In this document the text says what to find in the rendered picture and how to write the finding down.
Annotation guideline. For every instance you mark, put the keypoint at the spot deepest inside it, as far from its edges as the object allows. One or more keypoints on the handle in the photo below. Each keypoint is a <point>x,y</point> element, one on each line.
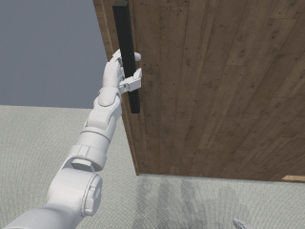
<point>122,19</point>

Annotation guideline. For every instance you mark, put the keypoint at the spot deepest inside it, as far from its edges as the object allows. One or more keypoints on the robot left hand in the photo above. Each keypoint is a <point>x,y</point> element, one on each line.
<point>114,75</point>

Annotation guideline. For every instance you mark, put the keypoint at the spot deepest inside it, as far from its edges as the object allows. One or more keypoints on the wardrobe door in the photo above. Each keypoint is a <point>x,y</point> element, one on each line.
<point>300,171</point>
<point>222,88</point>

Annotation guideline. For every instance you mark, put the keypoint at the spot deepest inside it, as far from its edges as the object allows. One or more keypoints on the robot left upper arm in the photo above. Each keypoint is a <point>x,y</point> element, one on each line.
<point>74,194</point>

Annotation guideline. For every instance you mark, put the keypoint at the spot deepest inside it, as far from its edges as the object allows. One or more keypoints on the robot left forearm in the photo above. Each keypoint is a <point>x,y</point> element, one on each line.
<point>89,152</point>

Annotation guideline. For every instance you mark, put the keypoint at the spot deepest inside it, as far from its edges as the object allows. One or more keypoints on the robot right hand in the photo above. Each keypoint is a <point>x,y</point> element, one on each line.
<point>239,224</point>

